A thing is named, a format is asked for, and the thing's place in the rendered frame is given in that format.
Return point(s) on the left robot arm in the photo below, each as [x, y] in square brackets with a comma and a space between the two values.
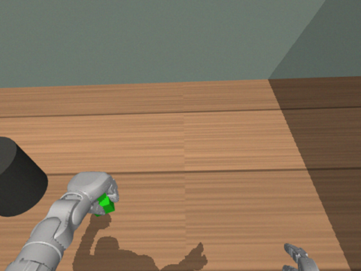
[49, 239]

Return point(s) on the left robot hand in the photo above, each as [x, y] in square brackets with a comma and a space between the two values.
[94, 185]

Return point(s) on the right robot hand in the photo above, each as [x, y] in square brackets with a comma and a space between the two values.
[301, 258]

